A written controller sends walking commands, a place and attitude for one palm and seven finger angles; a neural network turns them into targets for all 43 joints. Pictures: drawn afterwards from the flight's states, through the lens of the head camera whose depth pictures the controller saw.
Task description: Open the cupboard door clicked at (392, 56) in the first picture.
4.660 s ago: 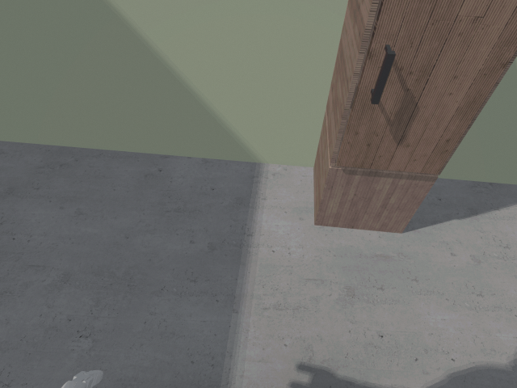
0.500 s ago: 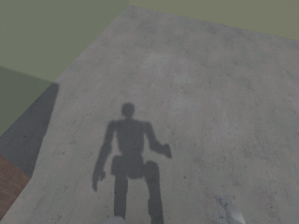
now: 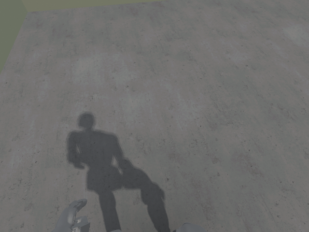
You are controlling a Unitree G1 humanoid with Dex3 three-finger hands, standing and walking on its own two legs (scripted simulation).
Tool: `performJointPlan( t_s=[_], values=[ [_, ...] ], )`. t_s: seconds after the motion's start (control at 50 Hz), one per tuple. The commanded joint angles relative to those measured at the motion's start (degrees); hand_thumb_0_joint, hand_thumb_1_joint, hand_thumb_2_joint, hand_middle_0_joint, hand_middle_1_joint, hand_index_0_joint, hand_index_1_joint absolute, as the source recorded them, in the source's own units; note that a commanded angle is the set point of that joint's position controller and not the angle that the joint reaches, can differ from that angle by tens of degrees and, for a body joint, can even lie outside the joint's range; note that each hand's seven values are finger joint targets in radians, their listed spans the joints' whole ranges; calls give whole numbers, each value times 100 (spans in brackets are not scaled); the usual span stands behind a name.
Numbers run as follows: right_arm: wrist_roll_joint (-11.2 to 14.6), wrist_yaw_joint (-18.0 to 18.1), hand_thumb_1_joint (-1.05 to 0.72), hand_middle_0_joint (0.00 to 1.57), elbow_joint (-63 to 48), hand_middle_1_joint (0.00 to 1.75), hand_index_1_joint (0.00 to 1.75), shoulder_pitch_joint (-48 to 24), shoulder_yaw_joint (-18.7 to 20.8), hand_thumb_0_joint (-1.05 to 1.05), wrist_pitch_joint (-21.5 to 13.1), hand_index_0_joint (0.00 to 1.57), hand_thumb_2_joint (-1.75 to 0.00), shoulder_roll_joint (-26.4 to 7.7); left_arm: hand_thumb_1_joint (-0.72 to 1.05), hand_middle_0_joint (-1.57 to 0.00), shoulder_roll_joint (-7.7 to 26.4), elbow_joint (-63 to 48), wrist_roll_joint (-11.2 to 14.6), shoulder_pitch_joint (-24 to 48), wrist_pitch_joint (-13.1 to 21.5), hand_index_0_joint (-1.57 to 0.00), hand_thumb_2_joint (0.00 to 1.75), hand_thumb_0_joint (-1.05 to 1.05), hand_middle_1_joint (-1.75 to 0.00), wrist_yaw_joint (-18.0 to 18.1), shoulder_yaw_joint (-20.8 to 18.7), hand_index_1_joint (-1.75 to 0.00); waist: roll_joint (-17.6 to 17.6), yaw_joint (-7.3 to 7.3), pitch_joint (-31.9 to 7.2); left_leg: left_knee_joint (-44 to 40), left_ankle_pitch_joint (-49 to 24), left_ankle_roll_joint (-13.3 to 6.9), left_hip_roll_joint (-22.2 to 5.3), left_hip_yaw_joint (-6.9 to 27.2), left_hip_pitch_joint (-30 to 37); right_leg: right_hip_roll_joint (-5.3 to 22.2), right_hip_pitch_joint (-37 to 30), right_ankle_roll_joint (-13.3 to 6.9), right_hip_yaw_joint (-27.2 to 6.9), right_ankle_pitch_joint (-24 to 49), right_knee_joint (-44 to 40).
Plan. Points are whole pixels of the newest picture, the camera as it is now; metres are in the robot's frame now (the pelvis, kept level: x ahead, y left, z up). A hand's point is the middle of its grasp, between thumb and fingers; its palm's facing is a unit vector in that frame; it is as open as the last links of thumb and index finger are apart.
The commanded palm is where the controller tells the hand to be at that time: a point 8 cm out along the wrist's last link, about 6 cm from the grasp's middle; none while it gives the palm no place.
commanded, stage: turn to face it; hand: left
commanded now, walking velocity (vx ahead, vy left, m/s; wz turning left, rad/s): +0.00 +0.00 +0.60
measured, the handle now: out of the picture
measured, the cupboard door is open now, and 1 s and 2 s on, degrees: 0 0 0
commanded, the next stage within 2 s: none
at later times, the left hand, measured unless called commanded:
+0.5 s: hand out of the picture +0.08 +0.24 -0.15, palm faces +0.23 -0.95 -0.22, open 7.4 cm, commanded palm none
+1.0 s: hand out of the picture -0.04 +0.16 -0.13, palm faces +0.52 -0.81 -0.26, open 7.4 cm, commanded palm none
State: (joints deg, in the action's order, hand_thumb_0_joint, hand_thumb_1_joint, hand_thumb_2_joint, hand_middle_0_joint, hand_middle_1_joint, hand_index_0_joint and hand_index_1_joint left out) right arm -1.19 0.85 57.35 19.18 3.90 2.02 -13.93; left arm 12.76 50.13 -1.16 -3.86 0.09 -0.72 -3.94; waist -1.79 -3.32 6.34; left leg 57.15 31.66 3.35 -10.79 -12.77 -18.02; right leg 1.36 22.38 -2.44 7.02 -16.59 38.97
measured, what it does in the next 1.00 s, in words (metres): steps on the spot, turning left: left foot, then right foot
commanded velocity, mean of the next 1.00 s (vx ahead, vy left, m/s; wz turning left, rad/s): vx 0.00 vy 0.00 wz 0.60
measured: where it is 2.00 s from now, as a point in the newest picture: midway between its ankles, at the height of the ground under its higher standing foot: outside the picture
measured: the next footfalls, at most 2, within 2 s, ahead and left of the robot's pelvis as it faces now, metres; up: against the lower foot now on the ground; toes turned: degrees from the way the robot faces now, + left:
left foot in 0.24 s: +0.09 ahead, +0.14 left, +0.00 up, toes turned +12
right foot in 0.68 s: +0.09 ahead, -0.12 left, +0.00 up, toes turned +17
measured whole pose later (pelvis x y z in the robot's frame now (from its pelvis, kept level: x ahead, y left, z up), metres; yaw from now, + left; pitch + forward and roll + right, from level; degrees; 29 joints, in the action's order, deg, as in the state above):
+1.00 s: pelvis +0.01 -0.04 +0.02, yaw +31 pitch -1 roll +2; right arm -1.5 -1.9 52.6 8.1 5.2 5.4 -16.2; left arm 10.5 51.7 -1.6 -13.4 -1.0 1.0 -1.8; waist 0.1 0.2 4.2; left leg 55.7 24.3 4.4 -2.5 -1.7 -25.3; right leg 7.7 12.1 -0.6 12.5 -16.5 29.7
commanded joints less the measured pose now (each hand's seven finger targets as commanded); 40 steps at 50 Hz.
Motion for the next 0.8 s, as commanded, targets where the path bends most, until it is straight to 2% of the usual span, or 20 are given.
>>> performJointPlan(
  t_s=[0.0,0.02,0.06,0.16,0.2,0.22,0.24,0.26,0.28,0.32,0.36,0.5,0.56,0.62,0.64,0.66,0.68,0.72,0.76,0.78],
  values=[
    [27,77,-90,20,-520,30,30,-252,-66,0,-120,20,-90,-247,90,-20,925,2,21,-821,36,-20,90,0,-30,259,-134,-30,930,449,-1453,1594,-117,54,208,1164,-1425,1863,-1929,-971,-1756,3767,-1531],
    [17,63,-90,20,-355,30,30,-20,-89,0,-77,20,-90,-169,90,-20,746,-56,3,-413,30,-20,90,0,-30,288,-73,-30,661,209,-1210,1175,-417,47,191,1158,-1054,1634,-1322,-798,-1222,3300,-1617],
    [28,43,-90,20,-157,30,30,371,-169,0,-24,20,-90,31,90,-20,613,-48,-20,-97,74,-20,90,0,-30,279,50,-30,778,4,-965,117,-570,26,303,1003,-389,1431,-633,-633,-616,2734,-1735],
    [32,-38,-90,20,-135,30,30,225,-160,0,-61,20,-90,71,90,-20,697,192,19,-344,-14,-20,90,0,-30,267,-14,-30,1133,197,-620,-1587,-1340,17,577,609,-80,1413,-819,-389,-324,1793,-1518],
    [12,-78,-90,20,-141,30,30,336,-87,0,-93,20,-90,-52,90,-20,593,156,52,-389,-76,-20,90,0,-30,267,-48,-30,582,130,-564,-2476,-2258,-69,488,692,489,1345,-377,-67,-156,1026,-975],
    [-14,-101,-90,20,-183,30,30,444,-18,0,-129,20,-90,-368,90,-20,377,110,61,-506,-136,-20,90,0,-30,248,-38,-30,-708,132,-522,-3119,-3051,-334,-78,1757,434,823,-88,246,122,-7,-192],
    [-69,-76,-90,20,-286,30,30,482,74,0,-147,20,-90,-755,90,-20,102,-62,96,-516,-166,-20,90,0,-30,242,-31,-30,-1749,99,-316,-3903,-3583,-920,-1012,3028,155,268,295,548,278,-1277,754],
    [-104,4,-90,20,-216,30,30,515,111,0,-183,20,-90,-805,90,-20,137,-135,48,-256,-181,-20,90,0,-30,263,-33,-30,-1810,-57,-328,-4289,-3490,-1287,-1190,3733,138,146,566,526,-174,-1859,1912],
    [-86,45,-90,20,-232,30,30,443,114,0,-204,20,-90,-738,90,-20,144,-134,22,-171,-160,-20,90,0,-30,243,-89,-30,-1343,16,-430,-4176,-3529,-1358,-1055,3643,262,245,823,486,-531,-1602,2466],
    [-55,54,-90,20,-337,30,30,95,97,0,-256,20,-90,-557,90,-20,128,-79,21,-210,-85,-20,90,0,-30,185,-110,-30,-671,166,-682,-3883,-3959,-1268,-698,2967,679,342,1045,540,-644,-1002,2669],
    [-43,67,-90,20,-385,30,30,80,111,0,-273,20,-90,-543,90,-20,106,-21,45,-266,-83,-20,90,0,-30,180,-109,-30,-533,128,-1030,-3706,-4544,-1228,-464,2569,1054,312,891,607,-666,-872,2374],
    [-45,16,-90,20,-496,30,30,2,260,0,-155,20,-90,-812,90,-20,129,-129,90,-213,-133,-20,90,0,-30,197,-118,-30,-635,-12,-1210,-3674,-4059,-1352,-340,3013,1189,81,513,659,-660,-1019,1240],
    [-54,-23,-90,20,-629,30,30,-286,312,0,-86,20,-90,-930,90,-20,192,-118,107,-448,-131,-20,90,0,-30,213,-106,-30,-825,73,-1200,-3663,-3690,-1295,-219,3226,792,-36,-40,601,-620,-944,534],
    [-24,-74,-90,20,-802,30,30,-668,363,0,-19,20,-90,-958,90,-20,353,-27,113,-1042,-93,-20,90,0,-30,235,-137,-30,-733,355,-1168,-3430,-3044,-1011,118,3208,40,-119,-1144,533,-506,-112,-907],
    [7,-103,-90,20,-886,30,30,-785,355,0,2,20,-90,-836,90,-20,545,13,88,-1364,-61,-20,90,0,-30,257,-184,-30,-395,514,-1194,-3090,-2297,-721,411,2990,-571,167,-1882,448,-671,188,-1810],
    [55,-142,-90,20,-1016,30,30,-717,303,0,32,20,-90,-414,90,-20,1121,-45,-26,-1405,-9,-20,90,0,-30,303,-286,-30,1259,551,-993,-1744,-818,-220,1195,2102,-1865,1670,-2434,-56,-2274,-727,-2703],
    [-25,-134,-90,20,-1144,30,30,-862,297,0,26,20,-90,-440,90,-20,1391,-214,-19,-1076,-59,-20,90,0,-30,300,-251,-30,1876,541,-710,-349,35,-66,1401,1566,-2032,2710,-1490,-563,-2973,-758,-2895],
    [-54,-182,-90,20,-1023,30,30,-924,341,0,122,20,-90,-628,90,-20,1039,-361,7,-524,-27,-20,90,0,-30,317,-209,-30,1357,252,-283,832,-394,-143,1018,1734,-1673,2274,-454,-504,-2428,-615,-2815],
    [-59,-252,-90,20,-831,30,30,-731,279,0,145,20,-90,-508,90,-20,771,-395,-13,-303,33,-20,90,0,-30,278,-88,-30,955,63,-150,1225,-1021,-9,923,1459,-1626,1643,-636,-306,-1183,697,-2287],
    [-39,-259,-90,20,-806,30,30,-718,257,0,143,20,-90,-491,90,-20,752,-374,-18,-424,60,-20,90,0,-30,280,-83,-30,1023,111,-287,1191,-1075,52,911,1356,-1624,1605,-913,-318,-949,1176,-2152]
  ],
)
